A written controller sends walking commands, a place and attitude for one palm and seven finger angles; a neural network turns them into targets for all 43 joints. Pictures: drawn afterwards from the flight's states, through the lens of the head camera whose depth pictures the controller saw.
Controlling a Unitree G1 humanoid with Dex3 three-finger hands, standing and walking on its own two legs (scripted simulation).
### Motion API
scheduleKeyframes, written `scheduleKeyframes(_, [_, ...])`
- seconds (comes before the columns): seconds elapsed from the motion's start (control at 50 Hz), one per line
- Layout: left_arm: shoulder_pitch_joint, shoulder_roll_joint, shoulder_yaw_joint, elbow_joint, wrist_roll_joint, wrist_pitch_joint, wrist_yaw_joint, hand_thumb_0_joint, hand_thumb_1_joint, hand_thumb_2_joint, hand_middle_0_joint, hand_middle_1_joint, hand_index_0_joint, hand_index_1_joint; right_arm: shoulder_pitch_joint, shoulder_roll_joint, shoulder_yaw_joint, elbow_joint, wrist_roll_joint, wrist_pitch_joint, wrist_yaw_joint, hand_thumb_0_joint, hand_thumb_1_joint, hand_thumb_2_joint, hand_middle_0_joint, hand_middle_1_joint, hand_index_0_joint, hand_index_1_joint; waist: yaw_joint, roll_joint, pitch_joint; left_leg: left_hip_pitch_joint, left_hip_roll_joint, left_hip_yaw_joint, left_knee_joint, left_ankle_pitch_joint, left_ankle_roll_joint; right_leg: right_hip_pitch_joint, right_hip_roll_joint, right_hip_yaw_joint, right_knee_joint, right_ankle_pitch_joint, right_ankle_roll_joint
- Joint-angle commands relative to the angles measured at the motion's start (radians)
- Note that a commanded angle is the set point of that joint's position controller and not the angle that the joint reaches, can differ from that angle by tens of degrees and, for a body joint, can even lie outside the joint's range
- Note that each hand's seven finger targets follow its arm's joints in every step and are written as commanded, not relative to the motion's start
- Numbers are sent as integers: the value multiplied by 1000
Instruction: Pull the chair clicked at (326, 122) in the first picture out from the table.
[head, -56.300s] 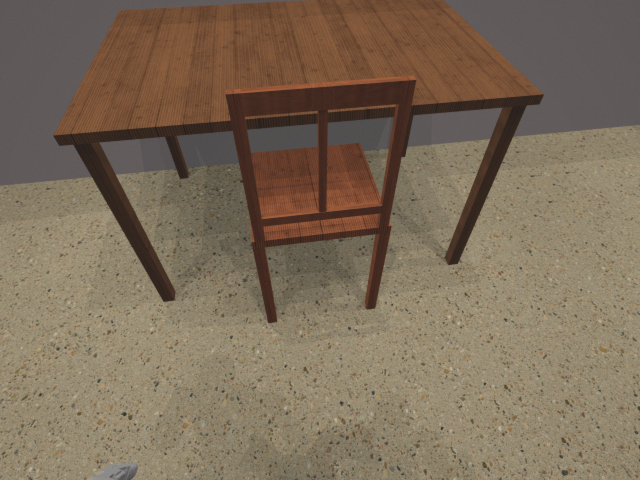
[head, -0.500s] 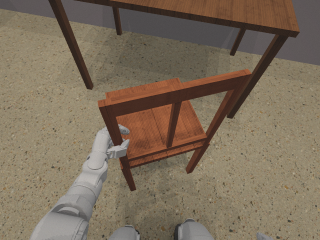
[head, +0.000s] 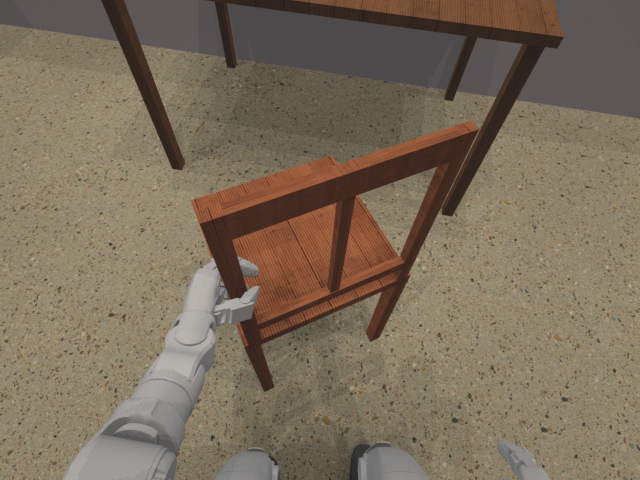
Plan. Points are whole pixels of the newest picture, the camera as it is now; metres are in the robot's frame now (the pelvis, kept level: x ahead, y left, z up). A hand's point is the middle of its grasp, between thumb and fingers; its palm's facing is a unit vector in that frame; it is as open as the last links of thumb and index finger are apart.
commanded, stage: stop walking, hand still on the chair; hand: left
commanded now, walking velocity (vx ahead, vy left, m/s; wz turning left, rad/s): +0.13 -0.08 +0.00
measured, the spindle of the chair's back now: (338, 249) +0.45 -0.02 -0.08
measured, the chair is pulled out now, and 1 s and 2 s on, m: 0.55 0.67 0.67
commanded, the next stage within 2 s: open the thumb and straighten the fingers in 1.24 s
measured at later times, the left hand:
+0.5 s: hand (221, 382) +0.23 +0.14 -0.07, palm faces +0.00 -0.98 -0.17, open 5.7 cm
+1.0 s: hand (207, 386) +0.23 +0.15 -0.07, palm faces +0.06 -0.98 -0.17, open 5.8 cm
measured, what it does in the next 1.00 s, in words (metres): stands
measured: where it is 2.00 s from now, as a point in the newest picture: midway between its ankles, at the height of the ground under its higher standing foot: outside the picture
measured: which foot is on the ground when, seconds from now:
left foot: down 0.00-1.00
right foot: down 0.00-1.00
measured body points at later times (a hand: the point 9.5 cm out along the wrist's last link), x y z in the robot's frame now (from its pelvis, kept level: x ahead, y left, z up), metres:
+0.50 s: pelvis -0.03 +0.00 +0.00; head -0.02 +0.01 +0.45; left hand +0.23 +0.19 -0.05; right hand +0.08 -0.25 -0.10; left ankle +0.04 +0.13 -0.72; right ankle +0.06 -0.13 -0.72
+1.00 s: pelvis +0.02 +0.00 +0.02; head +0.03 +0.01 +0.47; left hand +0.22 +0.21 -0.05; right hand +0.16 -0.23 -0.09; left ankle +0.04 +0.13 -0.73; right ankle +0.05 -0.13 -0.73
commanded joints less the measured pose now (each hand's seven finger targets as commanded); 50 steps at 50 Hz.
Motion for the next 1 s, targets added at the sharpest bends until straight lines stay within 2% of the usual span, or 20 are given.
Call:
scheduleKeyframes(0.0, [-229, 115, 16, -313, 16, -66, -1, 0, 900, 900, -500, -1450, -500, -1450, 7, -123, -34, -122, 8, -42, 1, 0, -900, -900, 200, 300, 200, 300, 15, 140, -440, 71, 179, -153, -145, 99, 93, 330, -19, 34, -61, 17, -9])
scheduleKeyframes(0.02, [-222, 124, 21, -329, 16, -58, 1, 0, 900, 900, -500, -1450, -500, -1450, 4, -125, -37, -130, 12, -44, 1, 0, -900, -900, 200, 300, 200, 300, 11, 104, -443, 68, 141, -113, -129, 12, 71, 337, -36, 54, -102, 6, -11])
scheduleKeyframes(0.06, [-195, 140, 26, -335, 25, -51, 6, 0, 900, 900, -500, -1450, -500, -1450, -14, -109, -34, -138, 12, -54, -4, 0, -900, -900, 200, 300, 200, 300, 3, 5, -389, 74, 58, -46, -100, -236, 32, 229, -97, 138, -224, -213, -31])
scheduleKeyframes(0.12, [-124, 162, 39, -309, 33, -35, 19, 0, 900, 900, -500, -1450, -500, -1450, 0, -104, -27, -111, 5, -57, -7, 0, -900, -900, 200, 300, 200, 300, 0, -55, -326, 185, -9, 6, 23, -280, 16, 9, -145, 167, -345, -478, -49])
scheduleKeyframes(0.16, [-97, 164, 49, -322, 36, -36, 25, 0, 900, 900, -500, -1450, -500, -1450, -3, -97, -20, -92, -4, -61, -7, 0, -900, -900, 200, 300, 200, 300, -7, -84, -333, 223, -26, 15, 62, -211, 18, 7, -173, 167, -353, -433, -57])
scheduleKeyframes(0.2, [-41, 154, 52, -352, 35, -42, 26, 0, 900, 900, -500, -1450, -500, -1450, -9, -95, -14, -83, -9, -74, -7, 0, -900, -900, 200, 300, 200, 300, -10, -79, -328, 219, -21, -11, 6, -178, 28, 54, -158, 128, -322, -345, -48])
scheduleKeyframes(0.24, [9, 134, 45, -354, 37, -48, 24, 0, 900, 900, -500, -1450, -500, -1450, -25, -91, -11, -82, -11, -80, -6, 0, -900, -900, 200, 300, 200, 300, -5, -86, -297, 201, -16, -35, -19, -199, 35, 48, -148, 111, -316, -370, -37])
scheduleKeyframes(0.32, [64, 118, 32, -411, 41, -58, 26, 0, 900, 900, -500, -1450, -500, -1450, -40, -95, -8, -88, -10, -85, -6, 0, -900, -900, 200, 300, 200, 300, 0, 11, -220, 119, 26, -122, -137, -289, 52, 48, -88, 63, -247, -360, -22])
scheduleKeyframes(0.36, [89, 109, 27, -452, 40, -61, 22, 0, 900, 900, -500, -1450, -500, -1450, -53, -94, -7, -104, -11, -88, -4, 0, -900, -900, 200, 300, 200, 300, 8, 58, -206, 30, 64, -183, -248, -361, 71, 145, -45, 44, -175, -285, -7])
scheduleKeyframes(0.42, [134, 95, 21, -488, 38, -55, 15, 0, 900, 900, -500, -1450, -500, -1450, -76, -94, -11, -130, -4, -87, -2, 0, -900, -900, 200, 300, 200, 300, 28, 205, -217, -167, 148, -256, -426, -498, 123, 364, 19, -5, 98, -92, 10])
scheduleKeyframes(0.48, [173, 114, 28, -508, 43, -59, 3, 0, 900, 900, -500, -1450, -500, -1450, -56, -89, -16, -127, -3, -95, 3, 0, -900, -900, 200, 300, 200, 300, 32, 228, -227, -138, 128, -197, -366, -430, 127, 394, 11, -2, 18, -57, 7])
scheduleKeyframes(0.54, [204, 108, 5, -486, 42, -69, -4, 0, 900, 900, -500, -1450, -500, -1450, -27, -83, -11, -110, -11, -117, 10, 0, -900, -900, 200, 300, 200, 300, 23, 91, -200, 52, 43, -128, -206, -253, 70, 245, -35, 84, -265, -96, -22])
scheduleKeyframes(0.58, [210, 135, 19, -467, 45, -60, 1, 0, 900, 900, -500, -1450, -500, -1450, 5, -97, -25, -88, -6, -121, 7, 0, -900, -900, 200, 300, 200, 300, 12, -104, -227, 164, -14, -60, -64, -204, 33, 111, -114, 178, -360, -296, -51])
scheduleKeyframes(0.62, [194, 134, 26, -455, 50, -52, 14, 0, 900, 900, -500, -1450, -500, -1450, 0, -95, -26, -76, -9, -123, 4, 0, -900, -900, 200, 300, 200, 300, -2, -141, -234, 246, -27, -31, 15, -153, 17, -12, -165, 196, -398, -387, -80])
scheduleKeyframes(0.66, [222, 131, 32, -477, 54, -52, 19, 0, 900, 900, -500, -1450, -500, -1450, -18, -87, -17, -72, -17, -135, 6, 0, -900, -900, 200, 300, 200, 300, -5, -64, -240, 264, -5, -53, -47, -86, 26, 15, -143, 159, -351, -254, -72])
scheduleKeyframes(0.68, [245, 134, 32, -496, 51, -55, 20, 0, 900, 900, -500, -1450, -500, -1450, -29, -92, -16, -70, -17, -144, 5, 0, -900, -900, 200, 300, 200, 300, -3, 20, -234, 248, 17, -83, -122, -56, 34, 53, -106, 121, -307, -168, -53])
scheduleKeyframes(0.72, [302, 121, 32, -515, 52, -60, 22, 0, 900, 900, -500, -1450, -500, -1450, -47, -93, -10, -92, -15, -149, 7, 0, -900, -900, 200, 300, 200, 300, 18, 74, -251, 165, 68, -153, -249, -41, 50, 180, -37, 69, -225, -57, -20])
scheduleKeyframes(0.76, [332, 106, 19, -509, 45, -63, 17, 0, 900, 900, -500, -1450, -500, -1450, -52, -91, -9, -106, -7, -144, 6, 0, -900, -900, 200, 300, 200, 300, 23, -3, -230, 127, 78, -154, -284, -132, 54, 200, -34, 68, -252, -113, -11])
scheduleKeyframes(0.78, [343, 119, 25, -514, 46, -63, 16, 0, 900, 900, -500, -1450, -500, -1450, -60, -94, -11, -101, -10, -149, 2, 0, -900, -900, 200, 300, 200, 300, 20, 53, -198, 126, 71, -144, -295, -137, 57, 183, -35, 64, -255, -98, -11])
scheduleKeyframes(0.98, [451, 134, 36, -578, 49, -54, 20, 0, 900, 900, -500, -1450, -500, -1450, -51, -103, -19, -113, -14, -152, 7, 0, -900, -900, 200, 300, 200, 300, 21, 71, -311, 251, 63, -83, -225, 237, 31, 270, -50, 51, -238, 232, -24])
